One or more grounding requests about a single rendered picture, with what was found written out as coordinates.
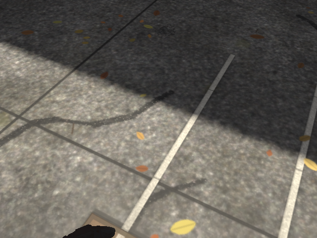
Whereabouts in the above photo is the robot left hand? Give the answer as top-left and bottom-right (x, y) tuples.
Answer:
(62, 224), (116, 238)

